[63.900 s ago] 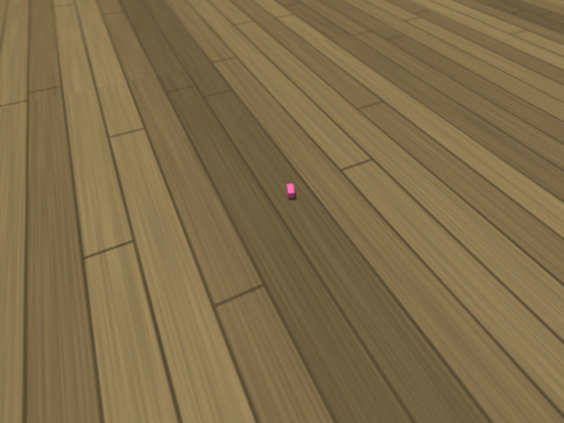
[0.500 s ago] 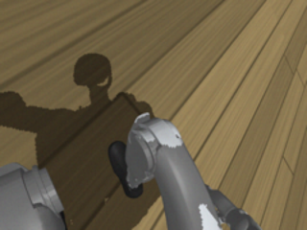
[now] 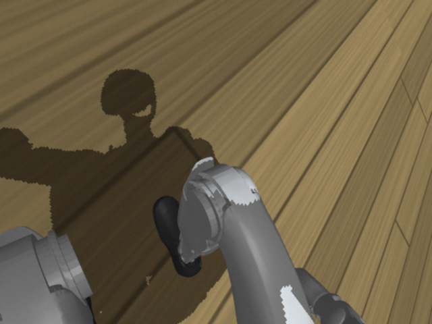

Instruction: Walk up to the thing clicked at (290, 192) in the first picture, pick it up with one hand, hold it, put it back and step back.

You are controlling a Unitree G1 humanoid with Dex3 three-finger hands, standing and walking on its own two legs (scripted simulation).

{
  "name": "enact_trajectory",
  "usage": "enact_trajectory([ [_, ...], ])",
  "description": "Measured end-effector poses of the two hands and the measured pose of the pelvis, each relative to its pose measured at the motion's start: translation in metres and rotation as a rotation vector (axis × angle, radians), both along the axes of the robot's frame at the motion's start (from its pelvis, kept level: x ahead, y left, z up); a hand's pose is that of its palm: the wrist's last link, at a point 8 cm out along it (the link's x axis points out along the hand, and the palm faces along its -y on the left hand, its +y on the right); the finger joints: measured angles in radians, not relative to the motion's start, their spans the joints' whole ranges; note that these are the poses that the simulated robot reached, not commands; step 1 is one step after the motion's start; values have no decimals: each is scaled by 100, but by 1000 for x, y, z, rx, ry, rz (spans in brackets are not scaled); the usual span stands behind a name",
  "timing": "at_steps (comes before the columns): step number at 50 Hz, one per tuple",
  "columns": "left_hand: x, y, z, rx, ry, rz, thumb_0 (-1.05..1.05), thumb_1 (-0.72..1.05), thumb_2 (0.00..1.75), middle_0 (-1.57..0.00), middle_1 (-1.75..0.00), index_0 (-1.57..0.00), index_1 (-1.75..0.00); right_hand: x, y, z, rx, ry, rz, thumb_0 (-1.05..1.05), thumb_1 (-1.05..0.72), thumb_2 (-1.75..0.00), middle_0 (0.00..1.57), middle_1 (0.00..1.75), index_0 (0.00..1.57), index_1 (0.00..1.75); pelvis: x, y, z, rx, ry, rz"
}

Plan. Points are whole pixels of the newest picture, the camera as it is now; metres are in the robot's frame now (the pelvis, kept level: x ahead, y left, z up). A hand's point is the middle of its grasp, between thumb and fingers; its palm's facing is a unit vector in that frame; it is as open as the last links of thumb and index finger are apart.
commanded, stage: rest palm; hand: left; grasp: from above
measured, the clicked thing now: out of the picture +0.50 +0.42 -0.30
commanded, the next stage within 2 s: none
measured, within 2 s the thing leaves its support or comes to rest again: neither
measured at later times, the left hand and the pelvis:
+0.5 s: hand out of the picture +0.47 +0.38 -0.24, palm faces -0.47 -0.14 -0.87, open 11.1 cm; pelvis +0.00 +0.00 +0.00, yaw +0 degrees
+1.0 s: hand out of the picture +0.47 +0.38 -0.24, palm faces -0.45 -0.14 -0.88, open 10.9 cm; pelvis +0.00 +0.00 +0.00, yaw +0 degrees
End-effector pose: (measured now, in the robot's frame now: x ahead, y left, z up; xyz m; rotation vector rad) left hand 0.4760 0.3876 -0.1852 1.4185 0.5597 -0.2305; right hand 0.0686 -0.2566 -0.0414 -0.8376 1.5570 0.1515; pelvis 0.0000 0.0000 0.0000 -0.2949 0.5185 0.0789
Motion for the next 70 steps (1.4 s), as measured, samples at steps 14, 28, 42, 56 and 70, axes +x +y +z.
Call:
enact_trajectory([
  [14,3,-4,14,44,-62,12,0,-9,62,-48,-61,-47,-62,3,-9,3,-7,-68,7,0,-92,-90,20,30,20,30,-4,-1,-2,8,-7,-3],
  [28,-2,-1,0,38,9,46,0,-3,57,-50,-62,-51,-62,-9,-3,-4,14,-29,-22,0,-91,-90,20,30,20,30,-2,-1,-4,11,-1,-4],
  [42,3,-1,3,21,-27,3,0,-2,57,-52,-59,-52,-59,6,-4,1,-7,-29,18,0,-91,-90,20,30,20,30,0,0,-1,-1,2,-3],
  [56,1,-5,3,40,-14,21,0,1,54,-54,-57,-54,-57,-3,-6,1,-1,-35,3,0,-91,-90,20,30,20,30,-3,-1,-1,6,0,-4],
  [70,3,-4,0,30,-15,20,0,3,53,-55,-57,-55,-57,-7,-5,0,-5,-25,-3,0,-91,-90,20,30,20,30,-2,0,-3,4,-3,-5],
])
